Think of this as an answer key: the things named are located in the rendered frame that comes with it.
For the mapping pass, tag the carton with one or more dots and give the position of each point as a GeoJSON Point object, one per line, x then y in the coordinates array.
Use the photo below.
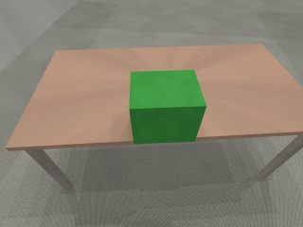
{"type": "Point", "coordinates": [165, 106]}

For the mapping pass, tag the table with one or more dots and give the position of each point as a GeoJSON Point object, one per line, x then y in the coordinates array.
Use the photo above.
{"type": "Point", "coordinates": [83, 99]}

